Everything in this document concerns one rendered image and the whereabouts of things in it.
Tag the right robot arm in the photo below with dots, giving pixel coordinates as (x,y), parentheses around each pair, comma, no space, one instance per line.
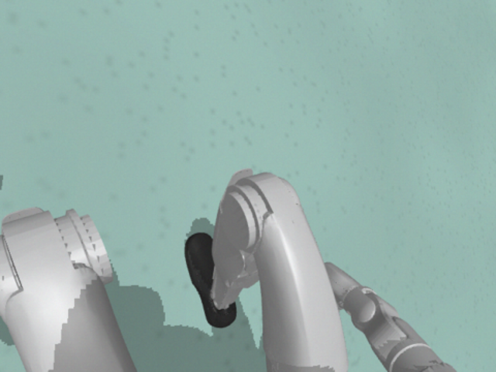
(396,344)

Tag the right robot foot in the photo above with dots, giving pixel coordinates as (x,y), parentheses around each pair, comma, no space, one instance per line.
(198,255)

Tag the right robot hand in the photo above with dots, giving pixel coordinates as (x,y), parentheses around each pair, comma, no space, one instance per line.
(341,282)

